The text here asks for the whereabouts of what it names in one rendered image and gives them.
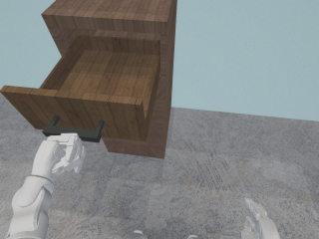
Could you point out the left robot forearm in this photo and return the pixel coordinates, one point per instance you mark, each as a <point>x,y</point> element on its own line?
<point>30,206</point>

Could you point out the robot left hand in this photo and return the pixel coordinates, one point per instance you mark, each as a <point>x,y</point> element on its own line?
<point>67,147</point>

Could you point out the cabinet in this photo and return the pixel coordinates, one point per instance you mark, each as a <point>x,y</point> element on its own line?
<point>137,19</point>

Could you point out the drawer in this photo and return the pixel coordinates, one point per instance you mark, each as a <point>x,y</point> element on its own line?
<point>114,79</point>

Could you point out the handle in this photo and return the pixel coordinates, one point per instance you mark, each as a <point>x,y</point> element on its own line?
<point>84,134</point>

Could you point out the robot right hand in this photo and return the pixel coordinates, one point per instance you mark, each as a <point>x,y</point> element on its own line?
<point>264,228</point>

